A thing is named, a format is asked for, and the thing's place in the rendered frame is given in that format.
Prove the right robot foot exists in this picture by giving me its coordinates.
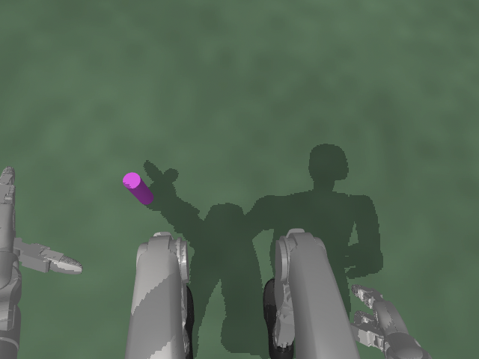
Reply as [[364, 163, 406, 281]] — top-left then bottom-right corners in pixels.
[[263, 278, 293, 359]]

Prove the right robot arm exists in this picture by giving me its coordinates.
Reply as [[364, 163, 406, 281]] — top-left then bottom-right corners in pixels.
[[383, 332, 432, 359]]

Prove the can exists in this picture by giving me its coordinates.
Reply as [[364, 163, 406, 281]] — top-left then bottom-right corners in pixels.
[[123, 173, 153, 205]]

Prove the right robot hand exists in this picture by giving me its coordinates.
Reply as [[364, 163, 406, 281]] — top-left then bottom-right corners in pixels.
[[350, 284, 409, 354]]

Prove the left robot arm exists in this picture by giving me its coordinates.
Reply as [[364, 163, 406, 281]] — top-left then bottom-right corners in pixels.
[[0, 251, 22, 359]]

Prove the left robot hand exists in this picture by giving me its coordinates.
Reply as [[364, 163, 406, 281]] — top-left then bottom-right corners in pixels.
[[0, 166, 83, 274]]

